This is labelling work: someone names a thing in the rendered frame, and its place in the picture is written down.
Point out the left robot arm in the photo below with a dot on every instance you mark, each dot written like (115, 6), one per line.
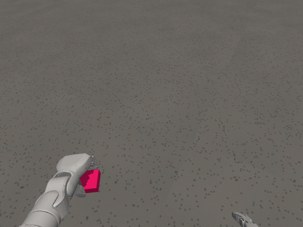
(53, 204)

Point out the small box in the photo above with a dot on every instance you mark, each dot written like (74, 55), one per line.
(90, 180)

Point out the right robot hand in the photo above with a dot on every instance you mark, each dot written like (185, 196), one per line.
(243, 220)

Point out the left robot hand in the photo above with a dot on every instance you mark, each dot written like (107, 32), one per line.
(79, 163)

